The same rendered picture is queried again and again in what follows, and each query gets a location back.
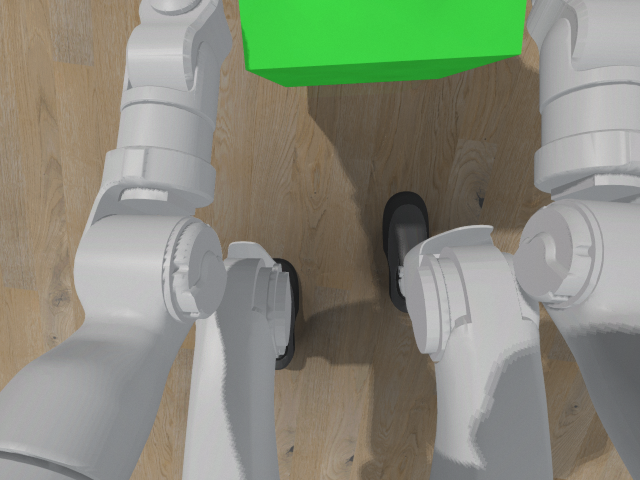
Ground carton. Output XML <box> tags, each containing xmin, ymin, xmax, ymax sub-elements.
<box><xmin>239</xmin><ymin>0</ymin><xmax>527</xmax><ymax>87</ymax></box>

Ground robot left foot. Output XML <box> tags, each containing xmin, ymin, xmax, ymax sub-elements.
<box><xmin>272</xmin><ymin>258</ymin><xmax>299</xmax><ymax>370</ymax></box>

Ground right robot forearm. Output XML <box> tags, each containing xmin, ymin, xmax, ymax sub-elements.
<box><xmin>526</xmin><ymin>0</ymin><xmax>640</xmax><ymax>204</ymax></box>

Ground right robot upper arm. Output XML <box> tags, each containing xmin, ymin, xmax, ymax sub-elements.
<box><xmin>513</xmin><ymin>199</ymin><xmax>640</xmax><ymax>480</ymax></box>

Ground left robot forearm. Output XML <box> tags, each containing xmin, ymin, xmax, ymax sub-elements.
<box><xmin>74</xmin><ymin>0</ymin><xmax>233</xmax><ymax>295</ymax></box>

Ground right robot thigh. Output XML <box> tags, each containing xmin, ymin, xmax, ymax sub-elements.
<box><xmin>409</xmin><ymin>244</ymin><xmax>553</xmax><ymax>480</ymax></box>

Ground left robot upper arm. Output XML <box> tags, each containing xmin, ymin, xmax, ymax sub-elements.
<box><xmin>0</xmin><ymin>214</ymin><xmax>227</xmax><ymax>480</ymax></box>

